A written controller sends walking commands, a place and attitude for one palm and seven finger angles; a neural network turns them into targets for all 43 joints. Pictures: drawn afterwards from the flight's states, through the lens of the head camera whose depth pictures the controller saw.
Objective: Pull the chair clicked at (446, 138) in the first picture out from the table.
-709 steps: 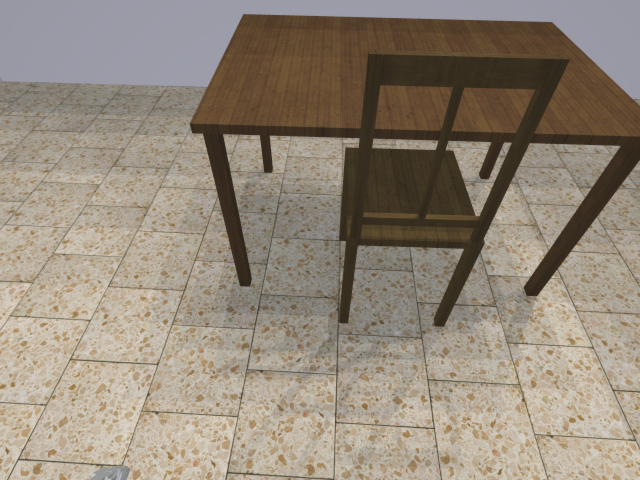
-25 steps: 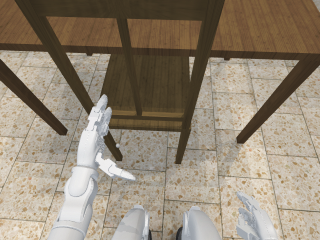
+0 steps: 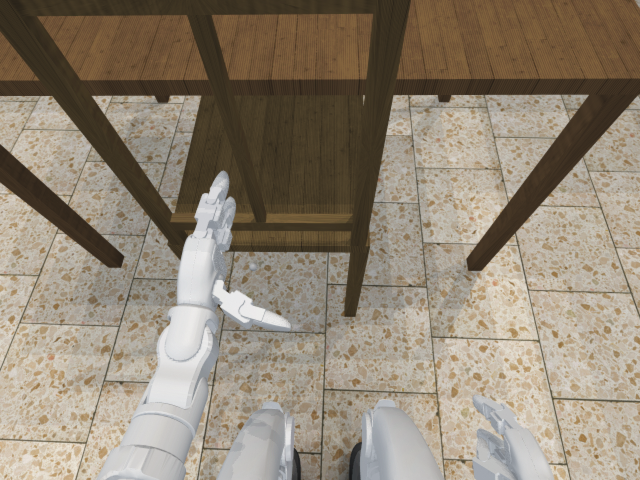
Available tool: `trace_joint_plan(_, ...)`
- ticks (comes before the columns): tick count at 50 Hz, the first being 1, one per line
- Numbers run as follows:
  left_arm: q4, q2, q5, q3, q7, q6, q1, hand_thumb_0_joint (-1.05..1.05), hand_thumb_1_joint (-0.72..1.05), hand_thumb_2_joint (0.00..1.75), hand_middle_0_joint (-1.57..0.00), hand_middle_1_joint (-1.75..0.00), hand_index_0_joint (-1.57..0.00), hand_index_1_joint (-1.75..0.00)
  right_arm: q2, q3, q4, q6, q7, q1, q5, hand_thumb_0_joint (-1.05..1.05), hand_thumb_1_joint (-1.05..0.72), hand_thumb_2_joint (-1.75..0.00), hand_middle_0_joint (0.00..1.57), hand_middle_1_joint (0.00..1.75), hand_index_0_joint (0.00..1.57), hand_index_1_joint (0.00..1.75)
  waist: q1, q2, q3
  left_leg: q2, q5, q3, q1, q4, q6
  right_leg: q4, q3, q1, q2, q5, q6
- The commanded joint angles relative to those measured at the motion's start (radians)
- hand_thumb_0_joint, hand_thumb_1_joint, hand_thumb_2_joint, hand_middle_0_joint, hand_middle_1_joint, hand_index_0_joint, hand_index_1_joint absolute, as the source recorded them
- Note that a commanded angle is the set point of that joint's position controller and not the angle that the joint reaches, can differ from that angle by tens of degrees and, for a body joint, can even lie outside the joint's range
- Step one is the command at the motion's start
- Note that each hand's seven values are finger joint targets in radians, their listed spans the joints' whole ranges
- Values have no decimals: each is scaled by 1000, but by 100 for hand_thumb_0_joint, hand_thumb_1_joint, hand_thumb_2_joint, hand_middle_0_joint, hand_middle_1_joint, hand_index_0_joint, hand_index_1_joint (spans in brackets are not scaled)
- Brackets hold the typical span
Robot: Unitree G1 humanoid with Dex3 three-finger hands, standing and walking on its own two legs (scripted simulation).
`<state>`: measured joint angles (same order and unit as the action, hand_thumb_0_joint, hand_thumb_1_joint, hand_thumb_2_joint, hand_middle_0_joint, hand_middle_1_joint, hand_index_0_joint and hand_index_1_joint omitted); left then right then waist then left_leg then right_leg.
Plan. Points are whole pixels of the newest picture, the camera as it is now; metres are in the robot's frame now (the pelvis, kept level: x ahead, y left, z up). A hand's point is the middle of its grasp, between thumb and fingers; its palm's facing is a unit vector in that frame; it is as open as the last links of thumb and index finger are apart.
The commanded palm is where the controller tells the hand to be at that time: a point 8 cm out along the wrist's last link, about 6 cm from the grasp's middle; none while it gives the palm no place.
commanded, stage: aim the fingers beside a spindle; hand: left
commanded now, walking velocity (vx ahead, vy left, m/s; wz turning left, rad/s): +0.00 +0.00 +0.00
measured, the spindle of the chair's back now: (239, 146) +0.51 +0.11 +0.07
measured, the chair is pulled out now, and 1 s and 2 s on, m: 0.00 0.00 0.00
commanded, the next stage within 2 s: none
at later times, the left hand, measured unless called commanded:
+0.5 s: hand (236, 257) +0.37 +0.11 +0.04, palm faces -0.02 -1.00 -0.08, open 16.9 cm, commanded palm +0.34 +0.15 +0.02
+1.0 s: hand (247, 278) +0.35 +0.09 +0.02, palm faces -0.08 -1.00 -0.03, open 16.9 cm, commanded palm +0.34 +0.14 +0.03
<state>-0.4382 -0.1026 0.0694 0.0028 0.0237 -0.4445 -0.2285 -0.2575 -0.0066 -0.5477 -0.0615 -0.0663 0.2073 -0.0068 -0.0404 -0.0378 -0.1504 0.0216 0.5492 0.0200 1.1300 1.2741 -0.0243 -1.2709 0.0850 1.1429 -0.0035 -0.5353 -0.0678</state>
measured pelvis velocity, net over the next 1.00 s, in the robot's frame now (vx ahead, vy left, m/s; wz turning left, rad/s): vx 0.00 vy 0.01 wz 0.00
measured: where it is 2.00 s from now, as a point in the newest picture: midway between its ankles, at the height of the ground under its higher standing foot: outside the picture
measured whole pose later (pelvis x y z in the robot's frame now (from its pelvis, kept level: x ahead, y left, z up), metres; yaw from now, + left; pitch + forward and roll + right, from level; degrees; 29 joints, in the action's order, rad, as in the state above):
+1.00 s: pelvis +0.00 +0.01 +0.00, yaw +0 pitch +23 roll +0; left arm -0.46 -0.10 0.10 0.04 0.01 -0.45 -0.20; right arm -0.26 -0.01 -0.54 -0.04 -0.07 0.21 0.01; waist -0.03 -0.04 -0.15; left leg 0.03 0.54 0.01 1.12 1.26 -0.03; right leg -1.25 0.09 1.12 -0.01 -0.53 -0.06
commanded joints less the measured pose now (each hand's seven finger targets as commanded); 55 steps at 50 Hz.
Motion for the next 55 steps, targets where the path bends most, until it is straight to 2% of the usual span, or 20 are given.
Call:
trace_joint_plan(1, 284, -141, 27, -110, 6, -106, -143, 0, -50, 30, -6, -8, -6, -8, -120, -49, 130, -45, 7, 31, 10, 0, -90, -90, 20, 30, 20, 30, 20, 78, -499, 18, -317, -39, -167, -139, -10, 193, -136, -483, -6, 402, 37)
trace_joint_plan(2, 274, -94, 27, -61, -5, -105, -130, 0, -50, 30, -6, -8, -6, -8, -118, -48, 130, -46, 4, 25, 12, 0, -90, -90, 20, 30, 20, 30, 7, 89, -473, 16, -308, -38, -169, -140, -11, 201, -133, -467, -8, 395, 40)
trace_joint_plan(7, 170, 9, 31, 74, -64, -83, -161, 0, -50, 30, -6, -8, -6, -8, -126, -46, 105, -51, 10, 25, 30, 0, -90, -90, 20, 30, 20, 30, -53, 115, -313, 9, -199, -49, -140, -136, -17, 251, -135, -342, -10, 225, 43)
trace_joint_plan(10, 142, -2, 28, 71, -67, -86, -204, 0, -50, 30, -6, -8, -6, -8, -134, -47, 100, -53, 19, 24, 34, 0, -90, -90, 20, 30, 20, 30, -51, 114, -293, 8, -159, -59, -141, -139, -17, 251, -128, -294, -13, 148, 40)
trace_joint_plan(14, 230, -98, 15, -32, -12, -122, -277, 0, -50, 30, -6, -8, -6, -8, -132, -50, 103, -57, 19, 27, 13, 0, -90, -90, 20, 30, 20, 30, -15, 40, -424, 17, -235, -56, -187, -120, -16, 202, -123, -329, -12, 237, 36)
trace_joint_plan(16, 279, -187, 4, -125, 30, -144, -260, 0, -50, 30, -6, -8, -6, -8, -133, -50, 110, -56, 15, 32, 2, 0, -90, -90, 20, 30, 20, 30, 18, -5, -498, 19, -305, -57, -211, -119, -10, 165, -115, -364, -5, 317, 31)
trace_joint_plan(18, 284, -161, -1, -114, 47, -147, -249, 0, -50, 30, -6, -8, -6, -8, -119, -47, 114, -50, 7, 24, -1, 0, -90, -90, 20, 30, 20, 30, 11, 15, -521, 18, -331, -53, -219, -120, -9, 160, -114, -392, -8, 367, 34)
trace_joint_plan(21, 203, -106, -1, -76, 28, -110, -154, 0, -50, 30, -6, -8, -6, -8, -120, -48, 125, -38, 0, 24, 7, 0, -90, -90, 20, 30, 20, 30, 10, 59, -493, 16, -325, -47, -188, -136, -11, 173, -112, -421, -3, 382, 35)
trace_joint_plan(24, 95, -23, 12, 15, -30, -57, -152, 0, -50, 30, -6, -8, -6, -8, -130, -46, 116, -25, 3, 22, 27, 0, -90, -90, 20, 30, 20, 30, -33, 139, -364, 12, -224, -43, -130, -143, -15, 228, -123, -375, -7, 270, 46)
trace_joint_plan(26, 90, 26, 25, 77, -64, -46, -203, 0, -50, 30, -6, -8, -6, -8, -133, -43, 122, -30, 11, 18, 39, 0, -90, -90, 20, 30, 20, 30, -48, 125, -328, 10, -183, -50, -132, -146, -19, 243, -122, -331, -8, 200, 41)
trace_joint_plan(28, 111, 2, 36, 61, -71, -58, -247, 0, -50, 30, -6, -8, -6, -8, -140, -48, 111, -35, 18, 22, 38, 0, -90, -90, 20, 30, 20, 30, -48, 100, -330, 7, -169, -60, -162, -145, -17, 242, -114, -295, -7, 166, 39)
trace_joint_plan(31, 239, -61, 38, 12, -37, -107, -318, 0, -50, 30, -6, -8, -6, -8, -141, -50, 112, -49, 23, 30, 18, 0, -90, -90, 20, 30, 20, 30, -29, 38, -421, 10, -238, -72, -220, -133, -16, 201, -100, -298, -2, 235, 34)
trace_joint_plan(33, 318, -99, 22, -31, 5, -145, -278, 0, -50, 30, -6, -8, -6, -8, -134, -52, 110, -57, 13, 39, 4, 0, -90, -90, 20, 30, 20, 30, -2, -16, -513, 10, -341, -84, -307, -135, -5, 169, -88, -316, -2, 321, 31)
trace_joint_plan(35, 317, -117, 8, -62, 44, -155, -251, 0, -50, 30, -6, -8, -6, -8, -127, -52, 107, -54, 4, 38, -4, 0, -90, -90, 20, 30, 20, 30, 2, 1, -525, 9, -370, -78, -297, -130, -2, 156, -86, -335, -2, 358, 34)
trace_joint_plan(36, 266, -142, -6, -90, 59, -146, -220, 0, -50, 30, -6, -8, -6, -8, -129, -50, 104, -47, 2, 43, -3, 0, -90, -90, 20, 30, 20, 30, 3, 32, -499, 11, -366, -78, -266, -130, -5, 153, -84, -337, 3, 359, 34)
trace_joint_plan(41, 60, -48, -26, -22, 24, -67, -131, 0, -50, 30, -6, -8, -6, -8, -131, -45, 117, -13, -3, 21, 18, 0, -90, -90, 20, 30, 20, 30, -12, 130, -362, 14, -228, -53, -142, -158, -13, 197, -93, -346, 0, 256, 35)
trace_joint_plan(45, 154, -5, 22, 37, -32, -62, -188, 0, -50, 30, -6, -8, -6, -8, -135, -49, 134, -13, 6, 15, 27, 0, -90, -90, 20, 30, 20, 30, -17, 86, -402, 12, -229, -51, -186, -154, -14, 220, -104, -352, -4, 250, 35)
trace_joint_plan(48, 277, -31, 38, 34, -28, -107, -235, 0, -50, 30, -6, -8, -6, -8, -132, -52, 129, -27, 10, 23, 19, 0, -90, -90, 20, 30, 20, 30, -21, 46, -456, 6, -288, -70, -260, -144, -12, 200, -92, -335, 0, 298, 35)
trace_joint_plan(51, 346, -75, 18, 14, 14, -150, -291, 0, -50, 30, -6, -8, -6, -8, -134, -51, 113, -42, 11, 33, 7, 0, -90, -90, 20, 30, 20, 30, -30, 16, -462, 4, -310, -90, -288, -134, -10, 179, -83, -296, 5, 295, 35)
trace_joint_plan(55, 161, -60, -22, 0, 41, -122, -234, 0, -50, 30, -6, -8, -6, -8, -130, -45, 94, -29, 5, 16, 8, 0, -90, -90, 20, 30, 20, 30, -36, 83, -355, 7, -212, -79, -188, -140, -12, 187, -83, -268, 1, 210, 37)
